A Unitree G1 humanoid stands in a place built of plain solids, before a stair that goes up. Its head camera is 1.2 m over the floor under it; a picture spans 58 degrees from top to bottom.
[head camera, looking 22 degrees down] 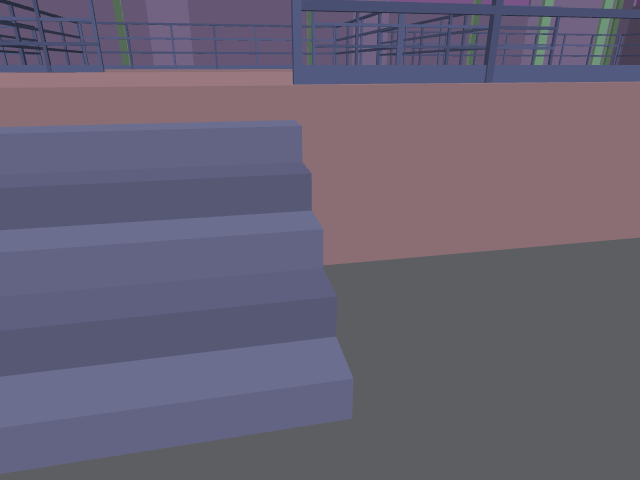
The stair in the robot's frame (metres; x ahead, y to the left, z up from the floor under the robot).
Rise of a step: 0.18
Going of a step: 0.26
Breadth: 2.40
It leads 12 degrees to the left of straight ahead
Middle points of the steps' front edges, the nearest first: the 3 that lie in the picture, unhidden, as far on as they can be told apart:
1.75 1.21 0.73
2.00 1.26 0.92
2.26 1.32 1.10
